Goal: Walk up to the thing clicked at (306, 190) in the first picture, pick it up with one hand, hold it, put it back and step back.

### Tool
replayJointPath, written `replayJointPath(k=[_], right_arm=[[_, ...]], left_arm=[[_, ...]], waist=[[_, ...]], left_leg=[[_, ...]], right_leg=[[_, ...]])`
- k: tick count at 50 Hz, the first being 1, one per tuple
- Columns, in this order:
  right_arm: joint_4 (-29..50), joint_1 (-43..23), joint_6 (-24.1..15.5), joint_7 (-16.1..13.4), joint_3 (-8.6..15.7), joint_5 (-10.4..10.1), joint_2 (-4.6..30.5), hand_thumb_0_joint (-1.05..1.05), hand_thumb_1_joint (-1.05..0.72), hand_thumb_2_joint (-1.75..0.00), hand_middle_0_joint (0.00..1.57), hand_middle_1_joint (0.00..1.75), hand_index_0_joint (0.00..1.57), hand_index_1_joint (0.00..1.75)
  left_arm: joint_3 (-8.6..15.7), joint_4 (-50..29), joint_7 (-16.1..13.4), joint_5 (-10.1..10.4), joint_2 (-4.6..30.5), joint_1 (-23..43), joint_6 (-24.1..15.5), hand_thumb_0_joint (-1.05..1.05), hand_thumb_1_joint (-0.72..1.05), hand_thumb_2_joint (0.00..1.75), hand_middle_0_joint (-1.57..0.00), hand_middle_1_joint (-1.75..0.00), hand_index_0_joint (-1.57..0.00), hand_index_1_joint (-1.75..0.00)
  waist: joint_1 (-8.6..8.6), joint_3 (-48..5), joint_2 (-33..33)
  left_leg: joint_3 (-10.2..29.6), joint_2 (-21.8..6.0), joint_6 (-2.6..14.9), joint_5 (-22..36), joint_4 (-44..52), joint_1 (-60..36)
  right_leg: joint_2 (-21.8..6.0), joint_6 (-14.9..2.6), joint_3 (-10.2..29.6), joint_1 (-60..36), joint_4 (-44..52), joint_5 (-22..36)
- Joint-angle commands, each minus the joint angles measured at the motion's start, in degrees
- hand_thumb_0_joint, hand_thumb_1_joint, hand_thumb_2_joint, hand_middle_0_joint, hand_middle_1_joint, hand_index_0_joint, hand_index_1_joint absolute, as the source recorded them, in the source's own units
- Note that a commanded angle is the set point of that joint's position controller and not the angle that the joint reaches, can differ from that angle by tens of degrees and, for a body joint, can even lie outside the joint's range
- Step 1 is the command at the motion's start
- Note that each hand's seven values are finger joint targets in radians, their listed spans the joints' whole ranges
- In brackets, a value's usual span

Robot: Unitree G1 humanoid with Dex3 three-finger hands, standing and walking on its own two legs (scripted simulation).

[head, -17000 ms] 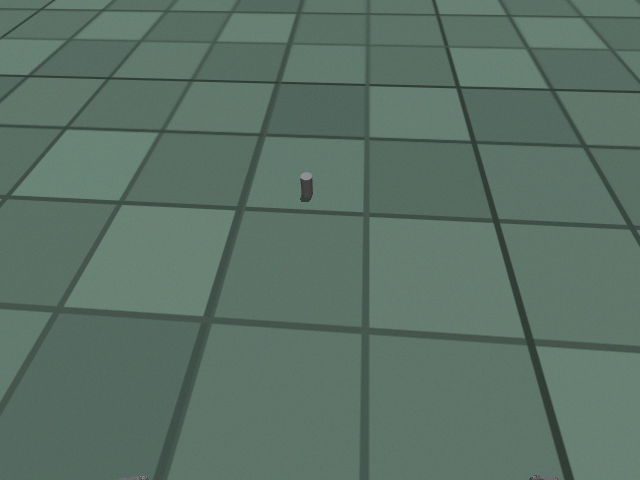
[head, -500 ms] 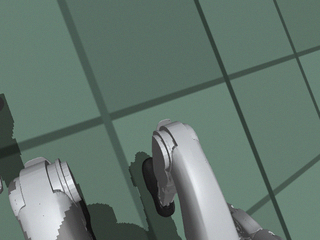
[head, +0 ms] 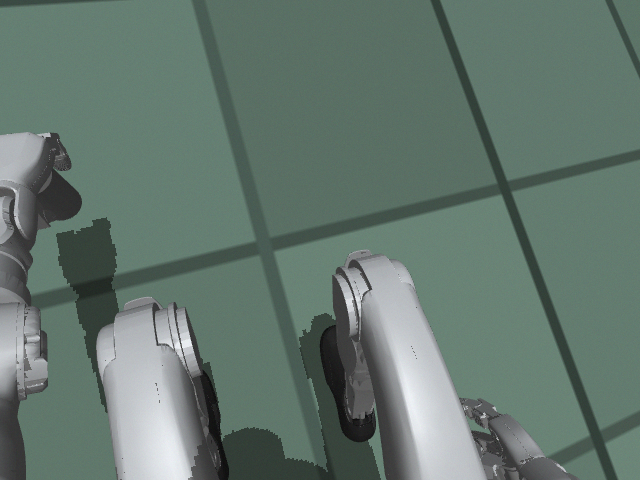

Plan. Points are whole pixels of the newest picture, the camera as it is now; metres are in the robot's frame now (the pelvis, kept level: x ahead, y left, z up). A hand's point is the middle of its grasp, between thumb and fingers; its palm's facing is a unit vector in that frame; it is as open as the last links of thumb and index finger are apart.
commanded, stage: settle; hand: left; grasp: from above
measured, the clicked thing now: (45, 190) +0.49 +0.29 -0.17
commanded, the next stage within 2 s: lift in 0.14 s
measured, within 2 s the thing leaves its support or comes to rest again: neither
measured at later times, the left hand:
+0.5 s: hand (7, 192) +0.46 +0.29 -0.09, palm faces -0.47 -0.07 -0.88, open 8.9 cm
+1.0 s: hand out of the picture +0.40 +0.30 +0.05, palm faces -0.43 -0.10 -0.90, open 8.8 cm
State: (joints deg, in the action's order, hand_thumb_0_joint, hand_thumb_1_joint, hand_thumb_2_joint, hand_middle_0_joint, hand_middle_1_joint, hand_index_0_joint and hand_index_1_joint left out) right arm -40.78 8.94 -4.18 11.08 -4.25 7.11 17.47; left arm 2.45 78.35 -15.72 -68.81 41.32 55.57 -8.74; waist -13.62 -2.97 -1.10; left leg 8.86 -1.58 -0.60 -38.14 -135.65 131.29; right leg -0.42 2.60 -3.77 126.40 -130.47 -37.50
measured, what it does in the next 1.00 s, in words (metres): rises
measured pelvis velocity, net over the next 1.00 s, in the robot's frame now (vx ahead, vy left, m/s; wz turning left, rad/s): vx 0.00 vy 0.01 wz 0.07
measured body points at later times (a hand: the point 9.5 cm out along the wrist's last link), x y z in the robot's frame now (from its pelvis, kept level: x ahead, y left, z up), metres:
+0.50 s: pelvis -0.01 +0.00 +0.03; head +0.21 +0.06 +0.43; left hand +0.48 +0.29 -0.04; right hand +0.04 -0.27 -0.08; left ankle +0.08 +0.13 -0.31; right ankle +0.11 -0.13 -0.31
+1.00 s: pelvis +0.00 +0.01 +0.14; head +0.18 +0.05 +0.56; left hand +0.42 +0.30 +0.10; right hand +0.13 -0.26 +0.02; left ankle +0.08 +0.13 -0.31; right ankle +0.11 -0.13 -0.31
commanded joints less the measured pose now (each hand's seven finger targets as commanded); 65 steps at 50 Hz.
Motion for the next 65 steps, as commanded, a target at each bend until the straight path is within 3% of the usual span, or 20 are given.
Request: replayJointPath(k=[1,9,10,13,14,15,16,21,24,25,28,32,35,40,41,44,47,53,59,65], right_arm=[[0.5,12.3,0.4,-1.6,4.8,-0.3,13.2,0.0,-0.91,-0.9,0.2,0.3,0.2,0.3],[0.6,13.1,1.2,-3.1,5.4,-0.9,13.2,0.0,-0.92,-0.91,0.2,0.3,0.2,0.3],[0.6,13.2,1.3,-3.3,5.6,-1.0,13.1,0.0,-0.9,-0.89,0.2,0.3,0.2,0.3],[0.6,13.7,1.7,-3.6,6.1,-1.6,12.9,0.0,-0.92,-0.91,0.2,0.3,0.2,0.3],[0.8,14.1,1.8,-3.6,6.3,-1.8,12.8,0.0,-0.9,-0.89,0.2,0.3,0.2,0.3],[0.7,13.8,2.0,-3.8,6.3,-2.0,12.7,0.0,-0.92,-0.91,0.2,0.3,0.2,0.3],[0.8,14.3,2.1,-4.0,6.5,-2.1,12.6,0.0,-0.9,-0.9,0.2,0.3,0.2,0.3],[1.1,14.6,2.8,-4.7,6.7,-2.8,11.8,0.0,-0.91,-0.91,0.2,0.3,0.2,0.3],[1.8,14.5,3.2,-5.2,7.2,-3.6,12.2,0.0,-0.91,-0.91,0.2,0.3,0.2,0.3],[2.2,14.2,3.2,-5.2,7.2,-3.8,12.0,0.0,-0.91,-0.91,0.2,0.3,0.2,0.3],[3.2,13.7,3.7,-5.7,7.6,-4.3,11.4,0.0,-0.91,-0.91,0.2,0.3,0.2,0.3],[4.2,12.9,4.0,-6.2,8.2,-5.0,11.2,0.0,-0.91,-0.91,0.2,0.3,0.2,0.3],[4.4,12.9,4.3,-6.8,8.6,-5.6,11.1,0.0,-0.91,-0.91,0.2,0.3,0.2,0.3],[5.5,11.5,4.7,-7.6,9.2,-6.2,10.1,0.0,-0.91,-0.91,0.2,0.3,0.2,0.3],[5.7,11.1,4.8,-7.9,9.4,-6.4,10.1,0.0,-0.91,-0.91,0.2,0.3,0.2,0.3],[6.2,10.1,4.9,-8.7,9.9,-6.8,9.7,0.0,-0.91,-0.91,0.2,0.3,0.2,0.3],[6.2,9.5,5.1,-9.5,9.8,-7.1,8.5,0.0,-0.91,-0.9,0.2,0.3,0.2,0.3],[5.9,8.0,5.3,-11.2,9.6,-7.9,7.5,0.0,-0.91,-0.9,0.2,0.3,0.2,0.3],[5.7,6.4,5.3,-12.8,9.2,-8.7,6.5,0.0,-0.91,-0.9,0.2,0.3,0.2,0.3],[4.6,6.2,4.1,-14.4,8.6,-9.2,5.5,0.0,-0.91,-0.91,0.2,0.3,0.2,0.3]], left_arm=[[2.2,-11.0,-2.5,0.2,15.2,21.9,-1.2,0.0,0.6,0.8,-0.98,-0.77,-0.99,-0.76],[2.4,-12.1,-2.7,-0.6,15.5,22.8,-0.5,0.0,0.57,0.82,-1.0,-0.79,-1.0,-0.79],[2.0,-11.8,-2.6,-0.3,14.2,22.1,-0.3,0.0,0.56,0.78,-0.92,-0.74,-0.94,-0.71],[2.6,-13.7,-1.7,0.7,15.2,21.8,0.6,0.0,0.53,0.77,-0.95,-0.78,-0.96,-0.77],[2.4,-13.6,-1.2,1.3,14.2,20.2,1.2,0.0,0.51,0.76,-0.88,-0.72,-0.9,-0.7],[1.9,-14.6,-0.7,1.5,14.0,20.8,1.4,0.0,0.51,0.77,-0.93,-0.77,-0.95,-0.76],[1.6,-15.0,-0.1,2.1,13.5,21.3,1.6,0.0,0.48,0.75,-0.87,-0.71,-0.89,-0.69],[1.1,-16.9,2.6,3.7,12.9,18.8,1.8,0.0,0.58,0.81,-0.96,-0.81,-0.99,-0.79],[2.4,-21.2,3.6,4.2,14.5,17.4,1.8,0.0,0.59,0.8,-0.95,-0.83,-0.99,-0.79],[1.7,-21.5,4.0,4.3,12.9,16.2,1.7,0.0,0.59,0.81,-0.94,-0.84,-0.98,-0.8],[1.6,-23.5,4.7,4.5,13.4,14.8,1.7,0.0,0.59,0.81,-0.95,-0.83,-0.98,-0.8],[0.9,-28.7,5.5,5.9,10.7,11.7,2.3,0.0,0.6,0.82,-0.94,-0.85,-0.98,-0.81],[1.0,-31.3,6.2,6.5,10.3,10.1,3.1,0.0,0.59,0.8,-0.94,-0.83,-0.98,-0.79],[-0.4,-35.9,7.6,8.4,7.4,5.3,4.3,0.0,0.59,0.81,-0.94,-0.82,-0.97,-0.79],[0.5,-38.0,7.7,8.7,8.8,4.9,4.5,0.0,0.58,0.8,-0.94,-0.81,-0.97,-0.78],[-0.1,-41.2,8.0,9.4,7.3,3.2,5.0,0.0,0.59,0.78,-0.95,-0.8,-0.98,-0.77],[-1.3,-43.3,8.1,10.1,4.6,-0.8,6.1,0.0,0.59,0.78,-0.95,-0.79,-0.98,-0.76],[-1.7,-46.8,8.1,10.9,3.0,-5.5,8.1,0.0,0.62,0.81,-0.96,-0.82,-1.0,-0.78],[-2.5,-48.5,8.0,11.3,1.1,-10.1,9.4,0.0,0.61,0.81,-0.97,-0.8,-0.99,-0.77],[-6.1,-44.6,7.9,11.7,-3.6,-13.6,10.3,0.0,0.56,0.82,-0.95,-0.79,-0.96,-0.77]], waist=[[-1.44,-38.4,-15.9],[-0.77,-40.1,-18.0],[-0.67,-40.1,-18.4],[0.07,-42.5,-17.8],[0.45,-42.5,-17.5],[0.38,-43.1,-17.9],[-0.03,-43.6,-16.8],[0.41,-42.4,-14.3],[2.19,-45.6,-15.8],[2.02,-45.0,-16.4],[2.18,-42.5,-14.3],[3.53,-45.7,-15.1],[3.66,-43.6,-14.6],[4.56,-44.5,-12.7],[5.38,-45.0,-12.8],[5.57,-45.8,-12.3],[6.01,-43.9,-11.0],[6.83,-42.5,-9.6],[7.87,-37.2,-7.9],[7.25,-28.8,-4.5]], left_leg=[[-6.4,1.6,1.9,6.9,14.8,-28.6],[-6.4,1.7,1.66,6.7,17.6,-31.8],[-6.4,1.6,1.64,6.8,17.9,-32.2],[-6.7,1.7,1.84,6.6,19.3,-33.0],[-6.7,1.7,1.78,7.0,20.0,-34.1],[-6.7,1.6,1.79,7.3,20.2,-34.3],[-6.7,1.6,1.97,7.3,20.1,-34.6],[-7.6,1.8,2.45,7.1,21.1,-32.9],[-6.6,1.7,2.11,8.1,23.6,-36.9],[-6.2,1.7,1.94,8.3,24.4,-37.6],[-6.3,1.7,2.29,4.5,26.1,-36.9],[-5.8,1.5,2.05,6.2,29.2,-41.5],[-4.6,1.5,1.91,5.9,32.4,-43.3],[-5.0,1.4,2.06,6.6,36.1,-47.7],[-5.0,1.3,2.11,6.1,37.2,-48.8],[-4.9,1.1,1.87,6.1,40.3,-53.2],[-5.6,1.1,1.87,8.4,43.1,-56.2],[-5.7,0.9,1.72,11.4,50.2,-64.4],[-5.2,0.5,1.34,9.1,60.1,-72.4],[-5.8,0.5,1.3,10.2,67.8,-78.1]], right_leg=[[2.5,-4.76,-4.5,-19.2,14.3,8.9],[2.1,-5.08,-4.5,-18.3,14.8,9.0],[2.0,-5.06,-4.5,-18.3,15.0,9.3],[1.9,-5.07,-4.1,-19.9,16.0,9.1],[1.8,-5.1,-4.0,-20.5,16.4,9.6],[1.9,-5.1,-4.0,-20.5,16.4,9.9],[2.0,-5.06,-3.9,-21.1,17.0,9.9],[1.9,-4.71,-2.8,-24.3,19.8,9.5],[1.6,-4.87,-3.0,-25.0,19.8,10.3],[1.6,-4.9,-3.0,-24.9,19.9,10.6],[1.8,-4.82,-2.5,-25.3,22.6,7.0],[1.7,-4.8,-2.5,-27.6,24.2,8.8],[1.3,-4.66,-2.4,-28.1,26.1,8.8],[1.5,-4.44,-1.8,-33.4,30.5,9.3],[1.4,-4.36,-1.6,-34.5,31.5,8.8],[1.5,-4.27,-1.2,-37.5,34.6,9.0],[1.5,-4.13,-0.8,-41.3,38.6,10.4],[1.4,-3.89,0.0,-49.6,45.5,12.4],[1.8,-3.82,0.6,-58.1,53.9,10.8],[1.9,-3.71,2.0,-65.9,63.4,11.2]])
